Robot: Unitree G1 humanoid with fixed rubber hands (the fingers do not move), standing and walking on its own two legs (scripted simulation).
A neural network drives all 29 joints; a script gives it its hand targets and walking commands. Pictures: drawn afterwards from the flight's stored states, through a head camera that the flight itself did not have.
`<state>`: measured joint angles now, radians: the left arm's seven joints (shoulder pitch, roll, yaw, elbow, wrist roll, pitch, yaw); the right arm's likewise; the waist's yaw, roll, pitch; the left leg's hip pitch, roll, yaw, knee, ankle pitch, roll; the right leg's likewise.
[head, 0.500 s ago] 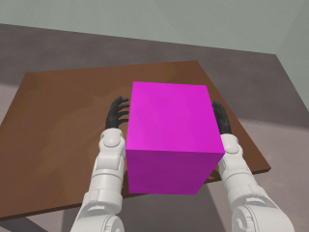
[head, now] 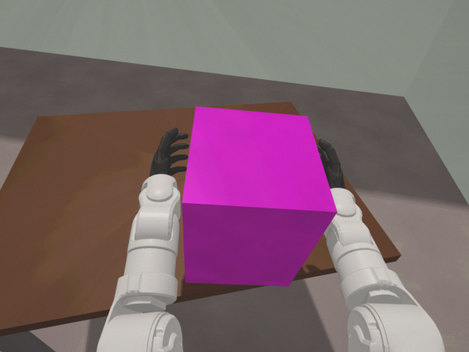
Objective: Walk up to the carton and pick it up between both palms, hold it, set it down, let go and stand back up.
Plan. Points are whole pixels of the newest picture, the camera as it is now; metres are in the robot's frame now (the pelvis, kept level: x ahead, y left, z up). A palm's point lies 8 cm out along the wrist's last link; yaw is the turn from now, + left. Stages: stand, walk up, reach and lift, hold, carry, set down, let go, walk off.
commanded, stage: reach and lift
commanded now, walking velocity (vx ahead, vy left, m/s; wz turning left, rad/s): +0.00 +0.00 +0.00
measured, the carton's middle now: (244, 201) +0.38 -0.01 +0.08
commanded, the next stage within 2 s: hold in 1.72 s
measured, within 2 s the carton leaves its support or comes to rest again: neither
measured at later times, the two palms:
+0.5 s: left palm (145, 155) +0.38 +0.16 +0.19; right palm (327, 166) +0.38 -0.13 +0.18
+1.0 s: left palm (141, 142) +0.37 +0.15 +0.22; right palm (336, 154) +0.37 -0.14 +0.21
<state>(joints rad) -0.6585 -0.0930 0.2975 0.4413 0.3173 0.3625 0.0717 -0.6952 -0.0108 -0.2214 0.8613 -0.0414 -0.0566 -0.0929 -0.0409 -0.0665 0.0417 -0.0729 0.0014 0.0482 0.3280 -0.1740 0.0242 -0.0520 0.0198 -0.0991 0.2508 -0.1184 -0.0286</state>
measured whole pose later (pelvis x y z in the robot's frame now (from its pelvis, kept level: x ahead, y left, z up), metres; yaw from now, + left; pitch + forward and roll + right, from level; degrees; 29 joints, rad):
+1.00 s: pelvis -0.01 +0.01 +0.00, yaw +0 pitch -11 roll -1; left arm -0.78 -0.05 0.34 0.21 0.37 0.75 -0.01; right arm -0.83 -0.05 -0.09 0.70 0.13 0.27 -0.15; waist -0.09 -0.06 0.08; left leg 0.02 -0.01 0.05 0.34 -0.18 0.04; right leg 0.05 0.01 -0.10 0.26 -0.12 -0.01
